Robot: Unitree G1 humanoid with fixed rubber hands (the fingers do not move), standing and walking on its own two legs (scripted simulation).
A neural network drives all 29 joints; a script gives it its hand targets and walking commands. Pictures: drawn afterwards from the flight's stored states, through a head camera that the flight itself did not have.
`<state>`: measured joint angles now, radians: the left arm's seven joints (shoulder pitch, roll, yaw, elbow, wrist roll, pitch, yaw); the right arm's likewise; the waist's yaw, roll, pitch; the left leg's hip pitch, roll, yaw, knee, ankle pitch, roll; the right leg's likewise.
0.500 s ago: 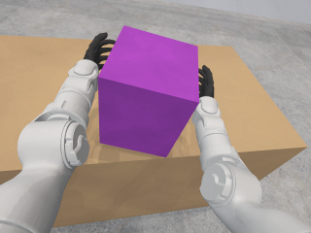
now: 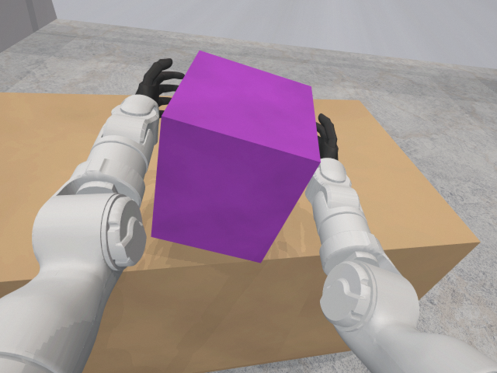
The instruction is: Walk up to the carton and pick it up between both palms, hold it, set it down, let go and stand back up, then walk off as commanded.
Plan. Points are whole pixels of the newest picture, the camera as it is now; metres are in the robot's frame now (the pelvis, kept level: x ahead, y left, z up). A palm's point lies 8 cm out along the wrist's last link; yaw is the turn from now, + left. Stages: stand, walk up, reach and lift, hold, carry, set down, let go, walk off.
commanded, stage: reach and lift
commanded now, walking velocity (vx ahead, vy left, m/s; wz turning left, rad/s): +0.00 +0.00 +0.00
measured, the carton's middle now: (231, 161) +0.43 -0.01 +0.15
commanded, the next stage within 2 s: none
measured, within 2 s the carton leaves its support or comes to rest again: neither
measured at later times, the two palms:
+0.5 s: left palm (142, 97) +0.43 +0.13 +0.26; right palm (326, 155) +0.38 -0.15 +0.19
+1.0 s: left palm (138, 89) +0.41 +0.13 +0.28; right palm (333, 147) +0.37 -0.15 +0.22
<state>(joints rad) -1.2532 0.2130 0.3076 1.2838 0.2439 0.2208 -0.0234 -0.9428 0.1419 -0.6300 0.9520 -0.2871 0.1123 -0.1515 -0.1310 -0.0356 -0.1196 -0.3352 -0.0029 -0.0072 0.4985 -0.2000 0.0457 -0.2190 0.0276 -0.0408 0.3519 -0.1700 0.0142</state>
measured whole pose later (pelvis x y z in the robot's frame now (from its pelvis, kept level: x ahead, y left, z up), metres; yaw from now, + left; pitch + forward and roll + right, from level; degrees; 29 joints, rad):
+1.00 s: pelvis -0.01 +0.00 +0.00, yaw +0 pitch -4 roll -3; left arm -1.16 0.10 0.31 0.86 0.26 0.57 0.07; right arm -0.94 -0.02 -0.29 0.95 0.03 0.25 -0.16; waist -0.09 -0.04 -0.08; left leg -0.22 0.00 -0.01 0.48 -0.19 0.04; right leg -0.10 0.03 -0.04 0.34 -0.16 0.01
